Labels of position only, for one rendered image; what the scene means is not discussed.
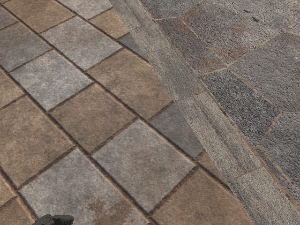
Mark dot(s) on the left robot hand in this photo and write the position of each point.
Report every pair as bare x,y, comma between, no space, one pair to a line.
54,220

